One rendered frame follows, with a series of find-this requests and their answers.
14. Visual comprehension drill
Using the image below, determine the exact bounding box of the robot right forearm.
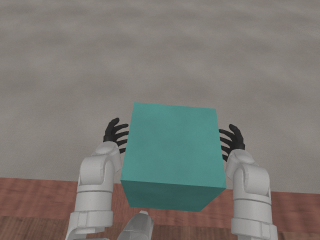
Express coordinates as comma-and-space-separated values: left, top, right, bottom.
225, 149, 278, 240

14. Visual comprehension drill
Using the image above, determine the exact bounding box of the robot right hand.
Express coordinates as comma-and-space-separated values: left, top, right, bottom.
219, 124, 245, 162

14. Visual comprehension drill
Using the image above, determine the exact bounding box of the left robot shin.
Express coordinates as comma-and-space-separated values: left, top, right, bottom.
139, 210, 149, 215

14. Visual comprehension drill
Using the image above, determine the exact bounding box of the robot left hand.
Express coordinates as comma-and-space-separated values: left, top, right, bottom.
103, 117, 129, 154

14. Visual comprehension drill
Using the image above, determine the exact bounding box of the robot left forearm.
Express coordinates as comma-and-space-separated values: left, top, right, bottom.
65, 141, 122, 240

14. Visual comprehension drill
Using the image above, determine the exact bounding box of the left robot thigh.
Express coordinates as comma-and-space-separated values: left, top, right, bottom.
117, 213, 154, 240

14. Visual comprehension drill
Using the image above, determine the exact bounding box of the carton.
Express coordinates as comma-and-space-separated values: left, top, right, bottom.
120, 102, 227, 212

